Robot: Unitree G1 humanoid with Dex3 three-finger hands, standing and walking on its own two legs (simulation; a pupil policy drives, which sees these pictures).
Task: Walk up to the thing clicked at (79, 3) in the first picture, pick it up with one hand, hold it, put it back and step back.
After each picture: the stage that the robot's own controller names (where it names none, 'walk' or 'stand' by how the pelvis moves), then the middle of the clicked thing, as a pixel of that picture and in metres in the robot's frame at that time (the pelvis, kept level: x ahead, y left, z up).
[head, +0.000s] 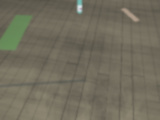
stand; (79, 4) +2.24 +0.06 -0.65
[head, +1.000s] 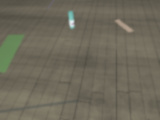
walk; (71, 19) +2.09 +0.28 -0.63
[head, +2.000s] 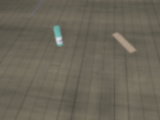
walk; (58, 36) +1.47 +0.41 -0.65
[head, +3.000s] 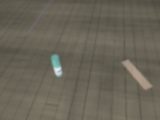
walk; (57, 65) +1.02 +0.33 -0.65
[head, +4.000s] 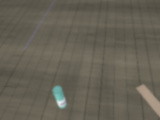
walk; (60, 97) +0.65 +0.25 -0.65
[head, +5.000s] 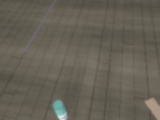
stand; (60, 111) +0.48 +0.23 -0.65
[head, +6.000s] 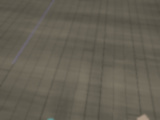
stand; out of the picture +0.40 +0.20 -0.65
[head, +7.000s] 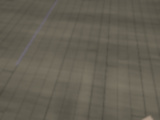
stand; out of the picture +0.39 +0.20 -0.65
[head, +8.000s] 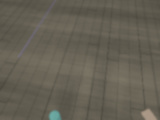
stand; out of the picture +0.44 +0.19 -0.65
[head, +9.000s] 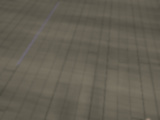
stand; out of the picture +0.41 +0.16 -0.66
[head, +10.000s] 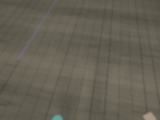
stand; out of the picture +0.41 +0.16 -0.66
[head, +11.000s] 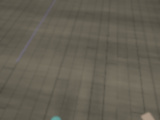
stand; out of the picture +0.41 +0.17 -0.66
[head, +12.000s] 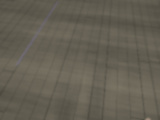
stand; out of the picture +0.40 +0.18 -0.66
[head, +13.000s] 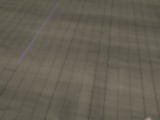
stand; out of the picture +0.40 +0.17 -0.66
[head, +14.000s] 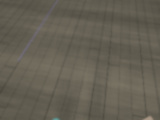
go down; out of the picture +0.40 +0.17 -0.66
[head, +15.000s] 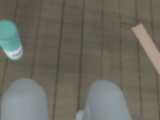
go down; (11, 43) +0.47 +0.25 -0.24
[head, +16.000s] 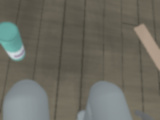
close in; (13, 44) +0.47 +0.26 -0.25
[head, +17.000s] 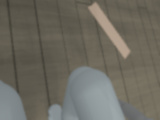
close in; out of the picture +0.44 +0.31 -0.16
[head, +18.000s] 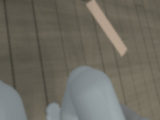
lift; out of the picture +0.43 +0.32 -0.16
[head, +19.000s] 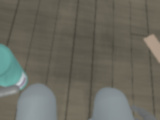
lift; (8, 73) +0.33 +0.24 -0.02
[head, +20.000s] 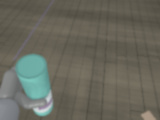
hold; (38, 90) +0.31 +0.14 +0.08
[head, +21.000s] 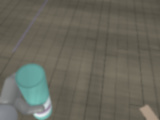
hold; (37, 96) +0.30 +0.15 +0.03
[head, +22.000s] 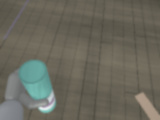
crouch; (41, 90) +0.33 +0.14 -0.01
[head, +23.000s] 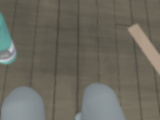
lower; out of the picture +0.45 +0.22 -0.07
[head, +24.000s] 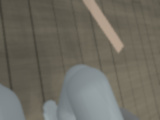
lower; out of the picture +0.42 +0.32 -0.17
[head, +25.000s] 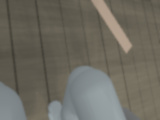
lower; out of the picture +0.42 +0.31 -0.17
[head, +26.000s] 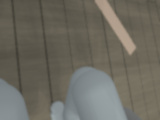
lower; out of the picture +0.40 +0.31 -0.17
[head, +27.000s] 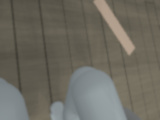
lower; out of the picture +0.40 +0.31 -0.16
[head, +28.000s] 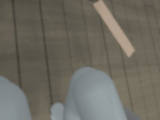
loosen; out of the picture +0.39 +0.28 -0.16
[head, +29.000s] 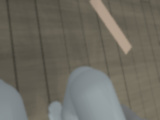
withdraw; out of the picture +0.39 +0.28 -0.17
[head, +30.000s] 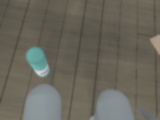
walk; (39, 64) +0.44 +0.21 -0.30
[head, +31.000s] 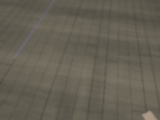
stand; out of the picture +0.36 +0.15 -0.59
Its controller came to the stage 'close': yes
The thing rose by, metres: 0.68
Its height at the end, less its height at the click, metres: +0.00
